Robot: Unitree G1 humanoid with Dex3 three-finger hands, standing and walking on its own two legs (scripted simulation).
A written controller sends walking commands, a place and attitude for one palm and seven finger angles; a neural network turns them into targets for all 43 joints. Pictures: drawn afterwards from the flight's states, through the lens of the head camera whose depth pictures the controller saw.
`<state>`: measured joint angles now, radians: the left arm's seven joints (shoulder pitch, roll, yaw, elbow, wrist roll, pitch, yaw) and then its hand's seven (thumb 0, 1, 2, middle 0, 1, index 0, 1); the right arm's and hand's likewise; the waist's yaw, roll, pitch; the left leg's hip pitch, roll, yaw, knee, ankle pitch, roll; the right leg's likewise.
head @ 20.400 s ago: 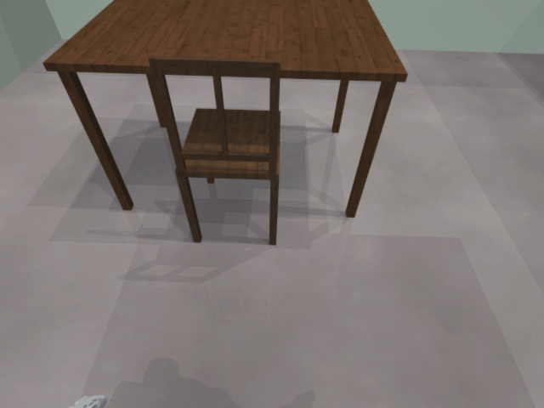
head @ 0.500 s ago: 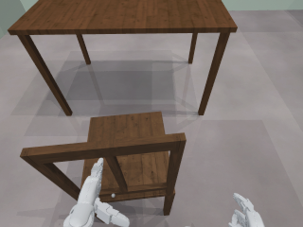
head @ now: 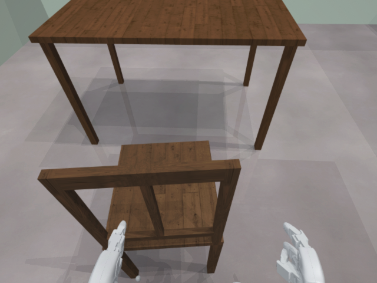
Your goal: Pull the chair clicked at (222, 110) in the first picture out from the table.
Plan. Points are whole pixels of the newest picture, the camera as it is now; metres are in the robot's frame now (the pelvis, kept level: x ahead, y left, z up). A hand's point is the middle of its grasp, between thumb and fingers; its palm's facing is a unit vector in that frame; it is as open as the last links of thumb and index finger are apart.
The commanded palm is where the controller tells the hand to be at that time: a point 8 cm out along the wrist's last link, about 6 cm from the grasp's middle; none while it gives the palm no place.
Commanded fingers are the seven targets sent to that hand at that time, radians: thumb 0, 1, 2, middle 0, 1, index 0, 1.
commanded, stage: draw the hand back to the body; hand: left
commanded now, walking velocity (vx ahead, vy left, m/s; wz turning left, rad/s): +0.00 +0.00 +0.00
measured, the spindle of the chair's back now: (154, 212) +0.30 +0.10 -0.05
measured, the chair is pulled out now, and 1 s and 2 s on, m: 0.58 0.58 0.58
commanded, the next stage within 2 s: step back with the hand held close in 1.68 s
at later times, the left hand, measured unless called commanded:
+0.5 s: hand (107, 259) +0.16 +0.14 +0.07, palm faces +0.00 -1.00 -0.07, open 17.5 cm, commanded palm +0.13 +0.21 +0.09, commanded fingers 0.00 -0.51 0.22 -0.00 -0.01 -0.00 -0.01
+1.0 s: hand (39, 222) +0.19 +0.23 +0.15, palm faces +0.35 -0.85 -0.39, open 13.7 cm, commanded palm +0.15 +0.27 +0.18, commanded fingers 0.00 0.39 0.65 -0.13 -0.19 -0.13 -0.19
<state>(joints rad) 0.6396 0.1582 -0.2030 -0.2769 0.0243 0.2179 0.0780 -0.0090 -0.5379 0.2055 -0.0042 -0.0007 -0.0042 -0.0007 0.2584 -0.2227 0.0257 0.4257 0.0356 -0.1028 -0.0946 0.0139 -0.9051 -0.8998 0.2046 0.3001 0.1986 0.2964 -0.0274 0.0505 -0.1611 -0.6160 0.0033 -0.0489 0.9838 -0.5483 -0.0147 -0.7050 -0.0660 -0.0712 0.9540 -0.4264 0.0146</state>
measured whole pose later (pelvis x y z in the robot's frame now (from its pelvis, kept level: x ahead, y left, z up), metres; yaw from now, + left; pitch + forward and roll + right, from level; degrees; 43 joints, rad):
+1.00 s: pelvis +0.02 +0.00 +0.05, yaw +0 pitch -1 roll -1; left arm 0.62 0.30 0.16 -0.44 -0.05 0.04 0.17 0.00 0.05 0.49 -0.09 -0.12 -0.09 -0.13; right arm 0.21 -0.21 0.03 0.57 0.04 -0.13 -0.12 0.01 -0.91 -0.90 0.20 0.30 0.20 0.30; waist 0.04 0.08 -0.05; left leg -0.19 0.01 -0.05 0.62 -0.42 -0.01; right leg -0.27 -0.05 -0.08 0.60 -0.31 0.02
